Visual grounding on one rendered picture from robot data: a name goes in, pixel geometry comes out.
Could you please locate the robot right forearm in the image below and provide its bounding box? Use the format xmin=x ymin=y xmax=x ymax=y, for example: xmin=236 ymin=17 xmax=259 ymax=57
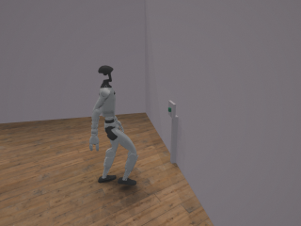
xmin=91 ymin=109 xmax=101 ymax=136

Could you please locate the right robot hand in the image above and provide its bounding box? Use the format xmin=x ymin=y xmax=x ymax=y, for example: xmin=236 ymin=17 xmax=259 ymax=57
xmin=89 ymin=136 xmax=100 ymax=152

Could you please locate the right robot foot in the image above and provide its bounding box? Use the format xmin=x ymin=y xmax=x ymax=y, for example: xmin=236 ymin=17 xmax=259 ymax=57
xmin=118 ymin=177 xmax=136 ymax=186

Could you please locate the left robot hand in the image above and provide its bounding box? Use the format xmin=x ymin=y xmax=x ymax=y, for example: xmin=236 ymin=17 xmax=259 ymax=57
xmin=116 ymin=121 xmax=124 ymax=133

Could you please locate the right robot upper arm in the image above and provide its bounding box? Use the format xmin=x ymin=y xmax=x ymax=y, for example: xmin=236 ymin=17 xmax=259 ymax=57
xmin=92 ymin=88 xmax=111 ymax=114

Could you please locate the robot right shin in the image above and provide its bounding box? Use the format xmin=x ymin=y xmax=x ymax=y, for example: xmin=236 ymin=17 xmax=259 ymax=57
xmin=123 ymin=153 xmax=139 ymax=181

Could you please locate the panel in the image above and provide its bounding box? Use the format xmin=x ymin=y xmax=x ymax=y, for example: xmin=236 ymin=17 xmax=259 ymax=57
xmin=168 ymin=100 xmax=179 ymax=164

